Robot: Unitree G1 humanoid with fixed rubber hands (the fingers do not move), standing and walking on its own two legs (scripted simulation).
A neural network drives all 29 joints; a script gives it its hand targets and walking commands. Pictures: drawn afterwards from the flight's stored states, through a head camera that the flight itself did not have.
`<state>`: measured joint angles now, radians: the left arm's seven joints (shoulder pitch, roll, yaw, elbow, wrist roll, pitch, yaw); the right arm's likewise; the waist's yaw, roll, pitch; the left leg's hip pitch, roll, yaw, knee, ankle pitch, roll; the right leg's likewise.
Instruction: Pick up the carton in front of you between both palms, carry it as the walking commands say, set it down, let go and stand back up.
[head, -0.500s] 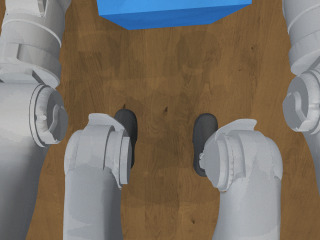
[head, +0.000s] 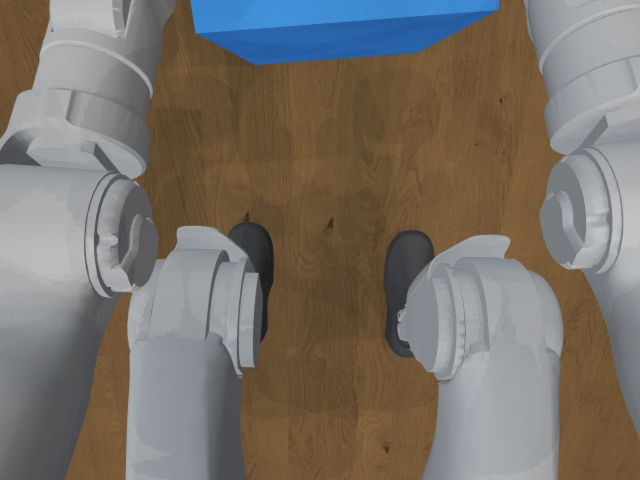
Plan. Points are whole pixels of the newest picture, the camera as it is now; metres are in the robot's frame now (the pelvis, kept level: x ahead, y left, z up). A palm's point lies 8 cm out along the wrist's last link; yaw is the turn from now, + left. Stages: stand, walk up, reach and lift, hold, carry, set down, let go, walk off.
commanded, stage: reach and lift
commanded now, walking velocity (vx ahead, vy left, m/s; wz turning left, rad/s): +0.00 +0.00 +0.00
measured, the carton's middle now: out of the picture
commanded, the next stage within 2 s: none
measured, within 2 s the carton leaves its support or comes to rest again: leaves its support in 0.36 s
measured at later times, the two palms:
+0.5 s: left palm out of the picture +0.56 +0.15 -0.11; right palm out of the picture +0.57 -0.15 -0.11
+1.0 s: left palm out of the picture +0.51 +0.15 +0.07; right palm out of the picture +0.51 -0.15 +0.07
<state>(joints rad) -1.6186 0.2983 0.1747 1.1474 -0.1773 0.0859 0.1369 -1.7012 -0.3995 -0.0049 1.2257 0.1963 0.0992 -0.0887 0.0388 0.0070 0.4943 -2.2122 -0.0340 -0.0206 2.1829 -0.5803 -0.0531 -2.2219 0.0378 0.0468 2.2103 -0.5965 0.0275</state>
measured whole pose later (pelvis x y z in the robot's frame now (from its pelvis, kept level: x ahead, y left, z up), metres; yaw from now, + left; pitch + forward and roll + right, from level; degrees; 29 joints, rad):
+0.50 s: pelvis +0.01 +0.00 +0.01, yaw -1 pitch +36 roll +1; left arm -1.35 0.19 0.32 0.73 -0.06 0.33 0.16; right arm -1.42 -0.25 -0.20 0.81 0.04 0.32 -0.13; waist 0.03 0.01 0.31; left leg -2.19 -0.07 -0.06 2.16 -0.61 -0.08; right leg -2.20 0.07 0.05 2.18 -0.61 0.04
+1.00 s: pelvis -0.01 +0.01 +0.12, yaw -2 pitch +43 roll +1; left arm -1.12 0.00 0.53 0.62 0.25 0.45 0.03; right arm -1.18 -0.03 -0.48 0.71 -0.26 0.43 -0.01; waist 0.01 -0.01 -0.11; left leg -2.02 -0.06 -0.06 1.73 -0.46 -0.06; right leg -2.03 0.06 0.06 1.74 -0.47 0.04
